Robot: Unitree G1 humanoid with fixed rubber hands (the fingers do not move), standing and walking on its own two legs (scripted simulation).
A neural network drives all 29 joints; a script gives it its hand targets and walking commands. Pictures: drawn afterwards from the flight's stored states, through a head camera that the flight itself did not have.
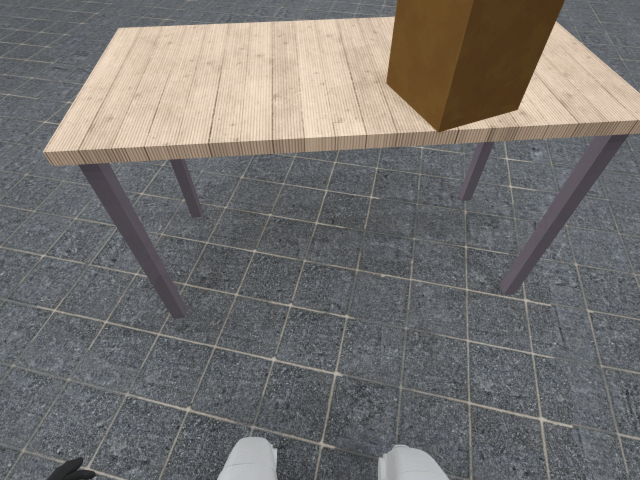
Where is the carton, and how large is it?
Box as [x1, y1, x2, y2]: [386, 0, 564, 131]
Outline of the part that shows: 386,83 437,131 441,131 515,110 518,107 564,0 397,0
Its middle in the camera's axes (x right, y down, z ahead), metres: +0.29 -0.39 +0.76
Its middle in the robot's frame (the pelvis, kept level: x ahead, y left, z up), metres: +0.86 -0.25 +0.14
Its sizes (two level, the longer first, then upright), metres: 0.210 0.200 0.250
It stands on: a table, 0.73 m high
